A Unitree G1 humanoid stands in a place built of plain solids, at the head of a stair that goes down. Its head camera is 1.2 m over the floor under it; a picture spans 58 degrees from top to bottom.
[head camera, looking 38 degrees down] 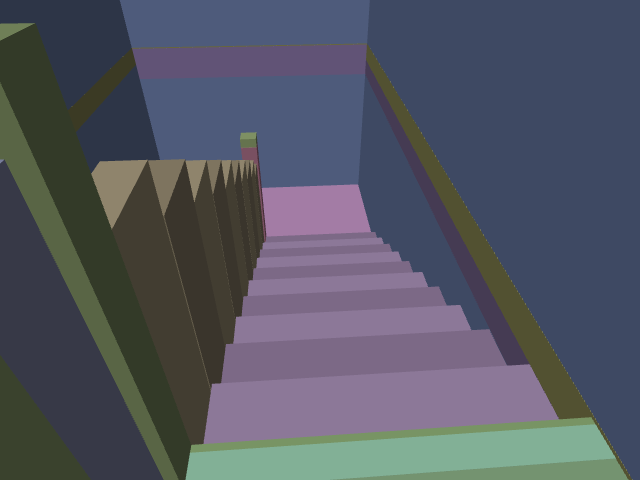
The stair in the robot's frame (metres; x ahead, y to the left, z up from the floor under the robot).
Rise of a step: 0.16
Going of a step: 0.30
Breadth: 1.17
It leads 4 degrees to the left of straight ahead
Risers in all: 11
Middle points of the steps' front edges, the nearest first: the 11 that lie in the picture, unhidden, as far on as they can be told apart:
0.65 -0.22 0.00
0.94 -0.20 -0.16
1.24 -0.18 -0.31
1.54 -0.15 -0.47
1.84 -0.13 -0.62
2.14 -0.11 -0.78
2.44 -0.09 -0.94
2.74 -0.07 -1.09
3.04 -0.05 -1.25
3.34 -0.03 -1.41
3.64 -0.01 -1.56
